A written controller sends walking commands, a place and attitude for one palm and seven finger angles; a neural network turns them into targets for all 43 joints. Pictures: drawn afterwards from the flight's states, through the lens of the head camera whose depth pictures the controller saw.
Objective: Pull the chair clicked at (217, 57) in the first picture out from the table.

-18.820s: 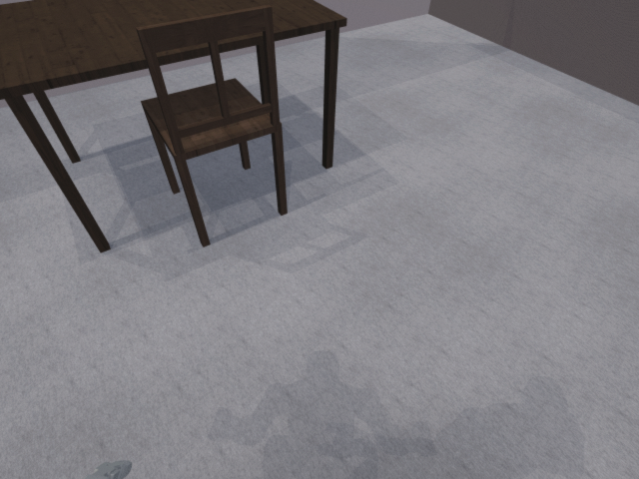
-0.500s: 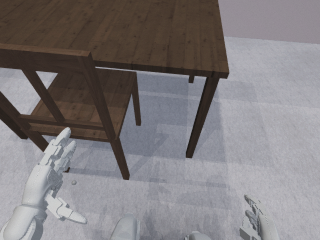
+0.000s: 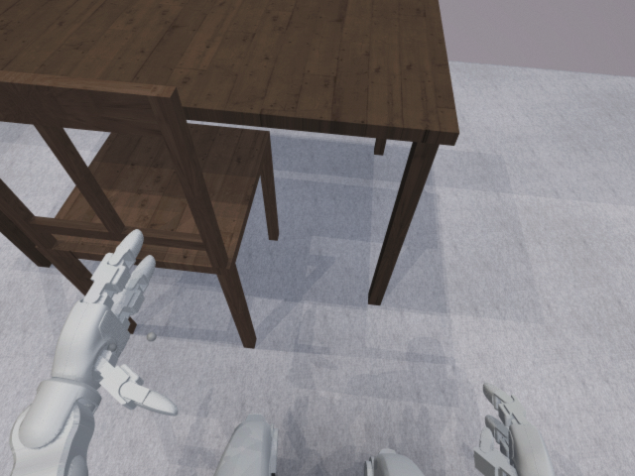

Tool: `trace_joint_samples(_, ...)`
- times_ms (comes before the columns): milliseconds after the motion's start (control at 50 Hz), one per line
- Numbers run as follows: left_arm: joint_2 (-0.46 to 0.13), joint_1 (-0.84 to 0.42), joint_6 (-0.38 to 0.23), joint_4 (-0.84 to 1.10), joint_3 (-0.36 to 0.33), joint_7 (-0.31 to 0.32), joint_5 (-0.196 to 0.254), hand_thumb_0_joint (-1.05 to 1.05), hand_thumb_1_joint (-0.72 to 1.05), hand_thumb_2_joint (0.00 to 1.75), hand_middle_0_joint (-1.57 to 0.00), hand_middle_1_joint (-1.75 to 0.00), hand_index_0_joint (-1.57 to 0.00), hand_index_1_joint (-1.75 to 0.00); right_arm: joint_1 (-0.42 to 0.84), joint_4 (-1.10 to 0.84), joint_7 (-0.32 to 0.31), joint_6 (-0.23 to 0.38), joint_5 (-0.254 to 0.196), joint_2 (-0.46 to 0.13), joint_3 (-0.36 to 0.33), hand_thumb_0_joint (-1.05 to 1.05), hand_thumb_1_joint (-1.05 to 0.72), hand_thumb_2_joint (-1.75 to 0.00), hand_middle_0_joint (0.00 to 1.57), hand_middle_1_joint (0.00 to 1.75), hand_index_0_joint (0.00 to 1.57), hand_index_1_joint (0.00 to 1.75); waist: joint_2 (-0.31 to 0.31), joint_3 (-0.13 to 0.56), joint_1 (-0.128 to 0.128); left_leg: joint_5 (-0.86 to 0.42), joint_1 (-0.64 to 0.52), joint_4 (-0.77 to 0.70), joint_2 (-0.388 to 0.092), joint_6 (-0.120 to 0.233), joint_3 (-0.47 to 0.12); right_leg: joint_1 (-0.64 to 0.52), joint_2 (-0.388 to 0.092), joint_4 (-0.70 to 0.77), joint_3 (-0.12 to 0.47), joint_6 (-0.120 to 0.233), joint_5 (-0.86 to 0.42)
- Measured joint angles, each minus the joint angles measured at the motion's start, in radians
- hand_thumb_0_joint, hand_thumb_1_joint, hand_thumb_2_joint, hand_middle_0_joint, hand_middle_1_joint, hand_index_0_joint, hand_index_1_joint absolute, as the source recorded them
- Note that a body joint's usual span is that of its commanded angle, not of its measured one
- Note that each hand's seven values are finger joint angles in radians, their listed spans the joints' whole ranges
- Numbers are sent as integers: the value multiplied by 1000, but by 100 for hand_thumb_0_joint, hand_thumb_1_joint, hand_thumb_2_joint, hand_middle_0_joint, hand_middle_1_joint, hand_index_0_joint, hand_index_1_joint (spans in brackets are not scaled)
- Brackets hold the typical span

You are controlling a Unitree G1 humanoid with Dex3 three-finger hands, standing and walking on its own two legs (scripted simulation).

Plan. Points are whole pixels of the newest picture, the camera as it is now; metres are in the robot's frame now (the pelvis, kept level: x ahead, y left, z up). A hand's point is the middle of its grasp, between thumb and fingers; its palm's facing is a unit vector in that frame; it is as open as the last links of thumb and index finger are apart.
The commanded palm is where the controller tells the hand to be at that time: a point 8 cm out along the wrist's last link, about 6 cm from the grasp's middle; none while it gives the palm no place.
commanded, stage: aim the fingers beside a spindle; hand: left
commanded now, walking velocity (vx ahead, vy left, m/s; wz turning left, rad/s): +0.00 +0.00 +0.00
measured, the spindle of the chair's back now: (86, 183) +0.53 +0.40 +0.00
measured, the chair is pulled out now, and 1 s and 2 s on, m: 0.00 0.00 0.00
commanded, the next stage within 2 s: none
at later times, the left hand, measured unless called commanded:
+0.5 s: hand (168, 306) +0.31 +0.20 +0.03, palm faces -0.09 -0.99 -0.05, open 16.9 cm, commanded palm +0.30 +0.26 +0.03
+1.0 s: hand (183, 275) +0.36 +0.20 +0.01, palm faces -0.08 -1.00 -0.05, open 16.9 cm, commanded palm +0.35 +0.25 +0.01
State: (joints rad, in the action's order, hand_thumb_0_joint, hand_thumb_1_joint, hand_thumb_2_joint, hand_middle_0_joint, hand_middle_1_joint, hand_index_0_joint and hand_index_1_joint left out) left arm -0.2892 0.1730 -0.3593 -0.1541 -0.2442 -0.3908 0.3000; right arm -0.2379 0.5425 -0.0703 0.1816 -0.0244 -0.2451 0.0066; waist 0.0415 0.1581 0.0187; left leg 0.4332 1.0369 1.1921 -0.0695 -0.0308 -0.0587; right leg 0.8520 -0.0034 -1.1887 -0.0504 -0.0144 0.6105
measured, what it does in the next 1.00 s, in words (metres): stands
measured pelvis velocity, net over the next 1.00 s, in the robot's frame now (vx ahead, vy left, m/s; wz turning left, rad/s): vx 0.00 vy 0.00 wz -0.03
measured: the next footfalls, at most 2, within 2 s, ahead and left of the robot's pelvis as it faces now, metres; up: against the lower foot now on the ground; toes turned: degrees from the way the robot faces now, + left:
none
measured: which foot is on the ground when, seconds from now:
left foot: down 0.00-1.00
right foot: down 0.00-1.00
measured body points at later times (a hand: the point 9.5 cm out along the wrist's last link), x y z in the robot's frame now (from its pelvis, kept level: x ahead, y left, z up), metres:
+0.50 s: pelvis +0.00 +0.01 -0.01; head +0.08 +0.02 +0.43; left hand +0.31 +0.26 +0.04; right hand +0.15 -0.25 -0.10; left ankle +0.08 +0.14 -0.64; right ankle -0.01 -0.13 -0.64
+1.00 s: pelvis +0.00 +0.00 -0.02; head +0.11 +0.01 +0.42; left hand +0.36 +0.26 +0.02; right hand +0.13 -0.26 -0.12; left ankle +0.08 +0.14 -0.64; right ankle -0.01 -0.13 -0.64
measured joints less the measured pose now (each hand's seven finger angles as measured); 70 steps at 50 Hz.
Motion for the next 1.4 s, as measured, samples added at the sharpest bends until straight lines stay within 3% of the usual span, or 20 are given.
trace_joint_samples(300, -3, -92, 6, -69, -1, 50, -31, -2, -50, 30, -6, -8, -6, -8, -15, 0, 13, -30, 6, 1, 4, 2, -90, -90, 20, 30, 21, 30, -6, 5, 14, 5, 44, 18, 0, 8, 16, 52, -2, -23, 17, -8, 3)
trace_joint_samples(1140, -61, -442, -27, -418, -79, 18, -71, -1, -50, 30, -6, -8, -6, -8, -14, 43, 28, -112, 13, -11, -3, 1, -90, -90, 20, 30, 21, 30, -13, 22, 39, 39, 193, 112, -13, 2, 16, 206, 11, -126, 28, -4, 41)
trace_joint_samples(1400, -43, -392, -28, -374, -66, 33, -67, -1, -50, 30, -6, -8, -6, -8, -24, 33, 37, -137, 8, -8, -7, 1, -90, -90, 20, 30, 21, 30, -8, 27, 38, 33, 172, 91, -12, 4, 25, 191, 9, -108, 35, -5, 33)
